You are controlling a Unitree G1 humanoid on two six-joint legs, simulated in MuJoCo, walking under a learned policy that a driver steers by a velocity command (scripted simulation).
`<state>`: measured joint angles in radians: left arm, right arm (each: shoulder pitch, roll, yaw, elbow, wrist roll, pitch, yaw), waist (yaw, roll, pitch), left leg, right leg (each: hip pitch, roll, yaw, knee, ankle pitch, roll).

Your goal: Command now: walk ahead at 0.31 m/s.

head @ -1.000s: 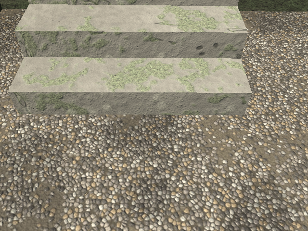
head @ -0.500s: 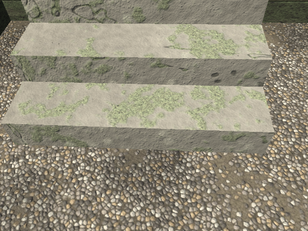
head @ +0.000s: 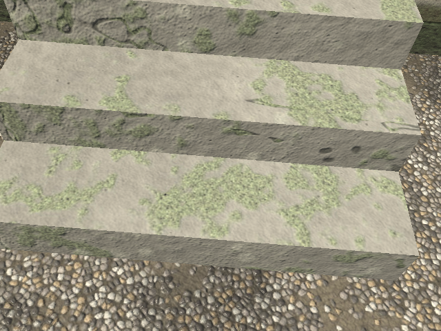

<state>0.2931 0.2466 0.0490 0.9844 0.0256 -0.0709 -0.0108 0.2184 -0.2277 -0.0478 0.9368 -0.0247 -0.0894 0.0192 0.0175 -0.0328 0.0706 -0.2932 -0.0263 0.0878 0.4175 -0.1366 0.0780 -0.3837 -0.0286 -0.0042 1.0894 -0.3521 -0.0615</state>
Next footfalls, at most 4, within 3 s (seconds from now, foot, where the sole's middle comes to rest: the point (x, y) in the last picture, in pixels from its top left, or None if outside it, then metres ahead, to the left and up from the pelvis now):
0.30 right None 0.20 -0.11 -0.78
0.94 left None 0.07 0.12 -0.78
1.46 right None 0.16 -0.05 -0.78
1.90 left None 0.42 0.23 -0.78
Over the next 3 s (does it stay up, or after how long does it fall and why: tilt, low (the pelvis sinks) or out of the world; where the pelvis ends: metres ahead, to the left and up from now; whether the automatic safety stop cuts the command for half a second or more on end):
stays up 0.69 0.10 0.12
